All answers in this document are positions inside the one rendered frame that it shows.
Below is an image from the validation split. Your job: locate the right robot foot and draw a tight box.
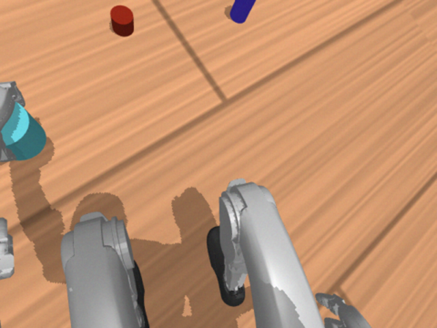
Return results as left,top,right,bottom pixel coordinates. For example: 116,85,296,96
207,226,245,307

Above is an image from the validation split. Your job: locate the left robot hand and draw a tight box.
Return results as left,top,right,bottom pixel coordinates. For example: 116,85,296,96
0,81,25,162

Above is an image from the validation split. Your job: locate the right robot hand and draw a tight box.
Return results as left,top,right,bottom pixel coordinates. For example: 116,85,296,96
315,293,371,328

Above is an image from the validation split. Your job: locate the left robot foot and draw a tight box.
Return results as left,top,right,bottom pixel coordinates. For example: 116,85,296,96
132,260,150,328

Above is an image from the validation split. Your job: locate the left robot arm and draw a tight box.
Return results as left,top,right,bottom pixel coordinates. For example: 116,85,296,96
0,131,14,328

